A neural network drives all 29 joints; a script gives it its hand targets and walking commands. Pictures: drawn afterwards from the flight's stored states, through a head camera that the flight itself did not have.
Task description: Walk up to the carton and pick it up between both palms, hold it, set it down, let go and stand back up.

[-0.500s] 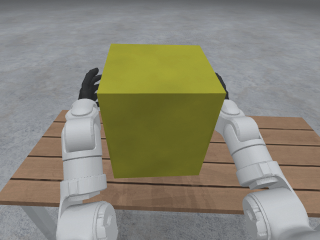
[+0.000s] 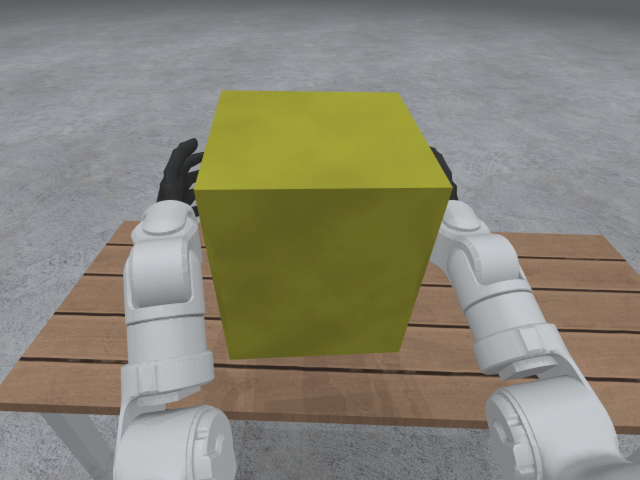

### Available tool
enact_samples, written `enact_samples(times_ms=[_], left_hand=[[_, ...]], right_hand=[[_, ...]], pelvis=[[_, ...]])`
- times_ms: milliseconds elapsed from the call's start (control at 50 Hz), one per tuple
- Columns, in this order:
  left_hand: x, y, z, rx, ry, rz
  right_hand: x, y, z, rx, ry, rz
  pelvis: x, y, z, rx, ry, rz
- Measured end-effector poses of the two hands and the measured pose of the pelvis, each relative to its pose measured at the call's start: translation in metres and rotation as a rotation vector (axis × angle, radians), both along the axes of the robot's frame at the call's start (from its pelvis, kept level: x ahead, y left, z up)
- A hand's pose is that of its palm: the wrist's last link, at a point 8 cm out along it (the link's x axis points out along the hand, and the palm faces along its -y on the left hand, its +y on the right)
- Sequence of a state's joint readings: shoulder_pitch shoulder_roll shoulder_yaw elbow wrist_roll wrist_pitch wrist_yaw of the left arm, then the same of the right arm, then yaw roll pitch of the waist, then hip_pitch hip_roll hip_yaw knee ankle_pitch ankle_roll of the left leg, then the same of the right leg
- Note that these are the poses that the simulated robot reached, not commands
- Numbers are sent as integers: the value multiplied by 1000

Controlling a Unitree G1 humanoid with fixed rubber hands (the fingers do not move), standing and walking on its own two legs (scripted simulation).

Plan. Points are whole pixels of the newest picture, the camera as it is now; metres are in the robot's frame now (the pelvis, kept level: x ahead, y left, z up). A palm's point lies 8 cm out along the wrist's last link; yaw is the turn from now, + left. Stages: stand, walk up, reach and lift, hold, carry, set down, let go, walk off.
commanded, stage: hold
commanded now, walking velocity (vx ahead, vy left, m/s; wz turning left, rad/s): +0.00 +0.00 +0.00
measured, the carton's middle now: (313, 226) +0.36 +0.00 +0.20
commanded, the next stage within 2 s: none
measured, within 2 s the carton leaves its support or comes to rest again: neither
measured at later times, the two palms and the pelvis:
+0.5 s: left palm (178, 206) +0.36 +0.15 +0.24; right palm (436, 208) +0.36 -0.15 +0.22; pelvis +0.00 +0.00 +0.00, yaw +0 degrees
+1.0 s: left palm (178, 210) +0.36 +0.15 +0.23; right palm (437, 208) +0.36 -0.15 +0.22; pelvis +0.01 +0.00 +0.00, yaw +0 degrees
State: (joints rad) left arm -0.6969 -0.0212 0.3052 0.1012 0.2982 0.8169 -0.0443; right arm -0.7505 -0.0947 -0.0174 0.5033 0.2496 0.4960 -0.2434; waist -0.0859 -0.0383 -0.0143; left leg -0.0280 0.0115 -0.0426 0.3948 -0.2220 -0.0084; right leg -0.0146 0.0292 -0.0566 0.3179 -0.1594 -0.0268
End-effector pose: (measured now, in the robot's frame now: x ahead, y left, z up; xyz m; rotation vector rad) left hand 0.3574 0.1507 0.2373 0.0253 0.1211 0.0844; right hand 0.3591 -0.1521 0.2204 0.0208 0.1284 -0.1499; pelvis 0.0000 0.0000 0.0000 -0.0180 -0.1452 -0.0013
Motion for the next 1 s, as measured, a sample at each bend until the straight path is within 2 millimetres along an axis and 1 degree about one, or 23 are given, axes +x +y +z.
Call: enact_samples(times_ms=[200, 400, 500, 600, 700, 820, 1000], left_hand=[[-1, 1, 6, -1, -10, 3], [2, 1, 0, 3, 8, -1], [5, 1, 0, 9, 14, -2], [4, 1, 2, 12, -6, -1], [6, 0, -4, 4, 17, 1], [7, 0, -2, 0, -3, 4], [0, 0, -4, -2, -14, 8]], right_hand=[[0, 2, 2, -2, -9, 3], [1, 1, -2, -4, 9, -1], [3, 1, -4, -7, 15, 0], [3, 1, -2, -4, -3, 2], [5, 0, -7, -12, 19, 3], [6, 0, -3, -14, 0, 1], [2, 1, -2, -9, -10, 6]], pelvis=[[0, 1, 0, 0, -1, 0], [-2, 1, 0, 1, 0, -2], [-1, 1, 0, 1, 6, -1], [1, 1, 1, -1, 5, 0], [2, 0, 0, 1, 2, 2], [5, -1, 0, -1, 7, 0], [6, 0, 0, -2, -6, 4]])
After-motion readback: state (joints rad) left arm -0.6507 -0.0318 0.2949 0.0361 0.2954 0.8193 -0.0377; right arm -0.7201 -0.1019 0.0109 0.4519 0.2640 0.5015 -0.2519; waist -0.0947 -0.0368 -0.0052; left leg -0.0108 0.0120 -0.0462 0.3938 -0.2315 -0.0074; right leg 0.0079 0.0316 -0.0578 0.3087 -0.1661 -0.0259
